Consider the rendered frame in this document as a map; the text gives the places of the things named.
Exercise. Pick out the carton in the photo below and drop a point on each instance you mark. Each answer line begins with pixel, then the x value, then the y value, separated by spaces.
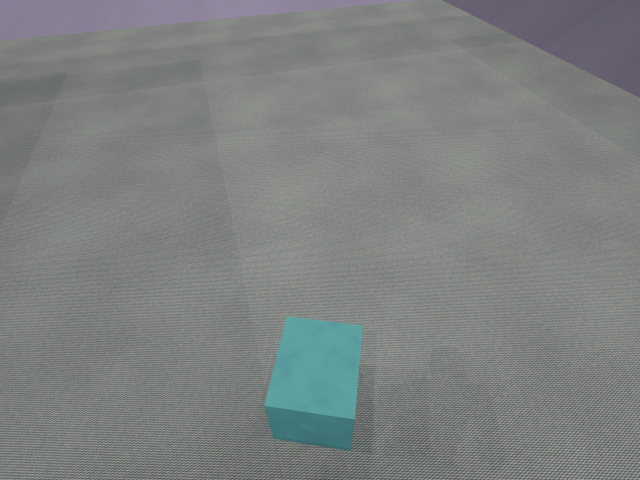
pixel 313 389

